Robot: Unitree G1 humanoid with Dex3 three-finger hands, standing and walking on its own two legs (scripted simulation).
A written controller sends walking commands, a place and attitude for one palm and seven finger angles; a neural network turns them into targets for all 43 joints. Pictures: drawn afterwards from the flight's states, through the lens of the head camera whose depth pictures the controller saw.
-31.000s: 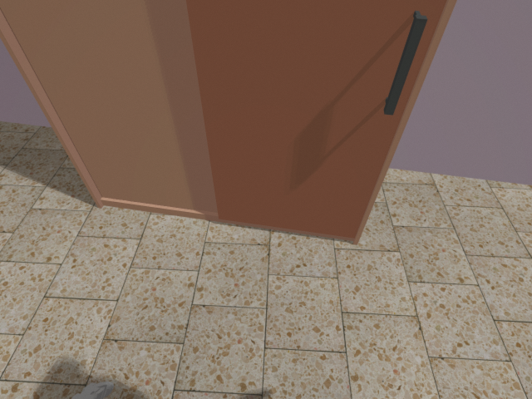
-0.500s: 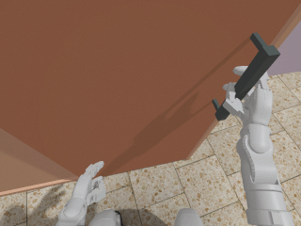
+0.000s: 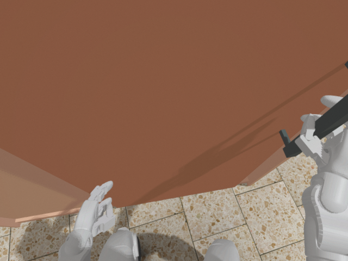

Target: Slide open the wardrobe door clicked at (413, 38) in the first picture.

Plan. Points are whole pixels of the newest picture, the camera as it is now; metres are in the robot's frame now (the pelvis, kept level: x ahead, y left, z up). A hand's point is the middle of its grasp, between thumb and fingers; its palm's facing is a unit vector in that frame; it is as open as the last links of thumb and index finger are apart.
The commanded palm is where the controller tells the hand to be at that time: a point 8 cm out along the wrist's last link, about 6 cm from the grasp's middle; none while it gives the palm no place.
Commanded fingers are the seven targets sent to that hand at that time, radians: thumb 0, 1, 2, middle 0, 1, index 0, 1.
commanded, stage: step sideways, sliding the door along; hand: right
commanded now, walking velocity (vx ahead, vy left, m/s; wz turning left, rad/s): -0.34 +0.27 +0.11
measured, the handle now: (315, 118) +0.33 -0.30 +0.10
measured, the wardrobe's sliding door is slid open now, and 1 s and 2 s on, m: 0.09 0.36 0.45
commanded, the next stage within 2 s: stop walking and hold the door there in 1.58 s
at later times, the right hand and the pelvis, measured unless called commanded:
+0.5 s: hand (236, 149) +0.28 -0.14 +0.11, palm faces +0.40 +0.92 +0.00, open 6.1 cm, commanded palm +0.24 -0.11 +0.07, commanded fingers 0.00 -0.90 -0.90 0.45 1.40 0.45 1.40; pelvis -0.04 +0.08 +0.02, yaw +5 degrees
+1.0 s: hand (157, 167) +0.26 +0.00 +0.11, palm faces +0.19 +0.98 +0.03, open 6.0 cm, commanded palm +0.23 +0.02 +0.08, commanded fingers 0.00 -0.90 -0.90 0.45 1.40 0.45 1.40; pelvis -0.08 +0.15 +0.01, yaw +4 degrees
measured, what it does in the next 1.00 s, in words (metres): steps to the left: left foot, then right foot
